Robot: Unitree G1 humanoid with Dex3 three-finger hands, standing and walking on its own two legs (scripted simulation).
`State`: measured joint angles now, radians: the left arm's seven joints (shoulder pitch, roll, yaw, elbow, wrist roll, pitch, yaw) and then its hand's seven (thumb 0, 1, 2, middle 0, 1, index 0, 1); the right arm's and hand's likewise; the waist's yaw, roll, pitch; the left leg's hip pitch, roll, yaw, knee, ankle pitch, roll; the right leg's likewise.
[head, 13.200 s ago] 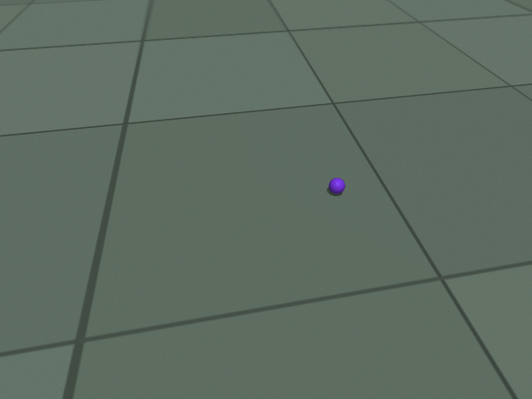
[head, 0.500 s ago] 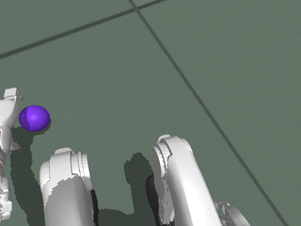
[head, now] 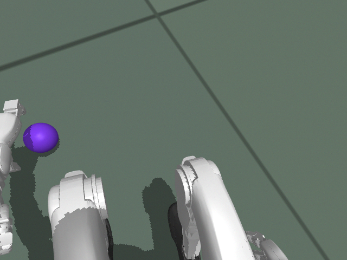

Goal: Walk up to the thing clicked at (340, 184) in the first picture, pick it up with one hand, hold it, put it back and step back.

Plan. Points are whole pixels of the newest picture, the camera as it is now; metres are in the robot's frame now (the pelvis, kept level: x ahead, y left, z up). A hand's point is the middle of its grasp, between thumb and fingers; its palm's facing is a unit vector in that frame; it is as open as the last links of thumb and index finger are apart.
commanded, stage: rise first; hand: left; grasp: from above
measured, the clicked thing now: (41, 137) +0.45 +0.30 -0.28
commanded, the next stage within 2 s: approach in 0.30 s
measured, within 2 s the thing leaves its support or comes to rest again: neither
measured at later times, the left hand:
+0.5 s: hand (9, 146) +0.40 +0.33 -0.16, palm faces -0.45 -0.10 -0.89, open 14.1 cm
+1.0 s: hand (36, 130) +0.44 +0.28 -0.18, palm faces -0.43 -0.10 -0.90, open 14.1 cm
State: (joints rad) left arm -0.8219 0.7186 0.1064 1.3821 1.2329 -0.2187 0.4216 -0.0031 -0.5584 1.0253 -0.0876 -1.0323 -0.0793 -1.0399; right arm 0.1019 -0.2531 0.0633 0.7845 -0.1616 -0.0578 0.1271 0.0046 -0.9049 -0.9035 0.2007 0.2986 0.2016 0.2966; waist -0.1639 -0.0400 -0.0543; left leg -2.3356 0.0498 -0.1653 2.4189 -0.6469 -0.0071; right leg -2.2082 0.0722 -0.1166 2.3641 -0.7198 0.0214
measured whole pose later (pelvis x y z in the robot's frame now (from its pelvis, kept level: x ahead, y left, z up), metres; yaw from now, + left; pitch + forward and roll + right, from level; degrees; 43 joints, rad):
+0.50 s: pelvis +0.00 +0.00 +0.00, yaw +1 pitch +31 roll -8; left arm -0.83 0.71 0.08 1.40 1.23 -0.21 0.42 0.00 -0.55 1.02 -0.10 -1.03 -0.09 -1.04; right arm 0.11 -0.26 0.07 0.79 -0.16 -0.07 0.12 0.00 -0.91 -0.90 0.20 0.30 0.20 0.30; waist -0.17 -0.04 -0.06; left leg -2.33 0.05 -0.16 2.40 -0.63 -0.01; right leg -2.21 0.07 -0.11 2.36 -0.70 0.02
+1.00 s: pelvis +0.00 +0.00 -0.01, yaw -1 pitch +31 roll -8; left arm -0.94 0.67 0.09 1.54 1.20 -0.09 0.49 0.00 -0.54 1.02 -0.09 -1.05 -0.09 -1.05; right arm 0.15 -0.26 0.11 0.78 -0.18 -0.09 0.16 0.01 -0.90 -0.90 0.20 0.30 0.20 0.30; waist -0.25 -0.02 -0.04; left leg -2.35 0.06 -0.17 2.43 -0.64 -0.01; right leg -2.24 0.09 -0.12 2.37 -0.69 0.02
